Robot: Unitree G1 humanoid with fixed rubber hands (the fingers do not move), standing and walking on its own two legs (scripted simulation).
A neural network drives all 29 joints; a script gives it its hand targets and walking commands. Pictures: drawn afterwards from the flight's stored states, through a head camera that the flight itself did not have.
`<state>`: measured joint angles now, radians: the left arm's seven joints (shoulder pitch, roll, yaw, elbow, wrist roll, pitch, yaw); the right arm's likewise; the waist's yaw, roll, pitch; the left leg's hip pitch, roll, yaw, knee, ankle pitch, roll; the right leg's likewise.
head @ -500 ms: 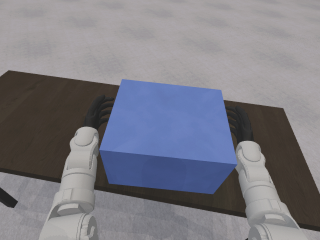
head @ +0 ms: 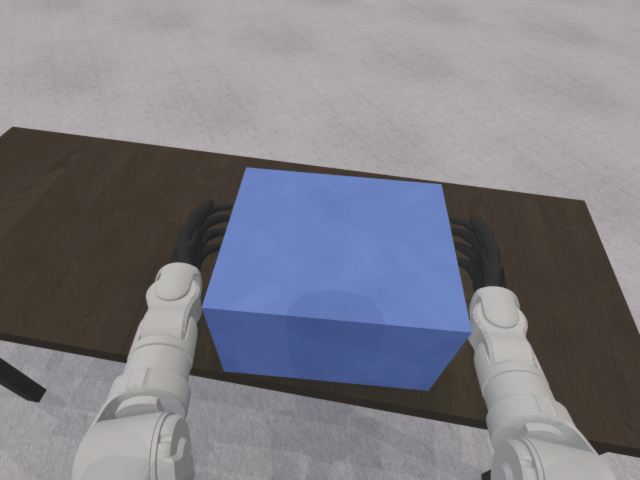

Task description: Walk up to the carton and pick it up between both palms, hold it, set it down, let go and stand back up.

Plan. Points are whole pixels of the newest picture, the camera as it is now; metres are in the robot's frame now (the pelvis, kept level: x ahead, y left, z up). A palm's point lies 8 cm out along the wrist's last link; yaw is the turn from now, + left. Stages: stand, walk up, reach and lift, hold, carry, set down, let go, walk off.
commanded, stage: set down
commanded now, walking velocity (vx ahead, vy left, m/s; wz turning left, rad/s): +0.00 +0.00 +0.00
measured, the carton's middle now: (334, 276) +0.41 +0.03 +0.00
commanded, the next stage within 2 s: none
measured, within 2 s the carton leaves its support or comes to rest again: rests again in 0.88 s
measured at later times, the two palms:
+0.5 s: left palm (201, 267) +0.39 +0.21 +0.03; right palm (479, 286) +0.39 -0.17 +0.03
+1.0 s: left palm (201, 283) +0.38 +0.22 +0.00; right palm (473, 301) +0.38 -0.17 +0.01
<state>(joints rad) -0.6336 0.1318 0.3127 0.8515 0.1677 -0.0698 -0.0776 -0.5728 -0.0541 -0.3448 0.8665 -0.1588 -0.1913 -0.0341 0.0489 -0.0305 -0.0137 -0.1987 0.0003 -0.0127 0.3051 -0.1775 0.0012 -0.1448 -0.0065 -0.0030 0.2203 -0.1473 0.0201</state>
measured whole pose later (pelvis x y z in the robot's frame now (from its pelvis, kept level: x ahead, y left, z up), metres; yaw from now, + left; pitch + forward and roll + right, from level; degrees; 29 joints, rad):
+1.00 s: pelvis -0.01 +0.00 -0.01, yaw +0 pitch +16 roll -1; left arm -0.78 0.22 0.22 1.39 -0.01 -0.52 -0.04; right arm -0.66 -0.06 -0.39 1.11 -0.19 -0.43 -0.06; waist 0.02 0.00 -0.11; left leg -0.50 0.01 -0.03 0.40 -0.17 0.00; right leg -0.44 0.00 -0.02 0.31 -0.15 0.01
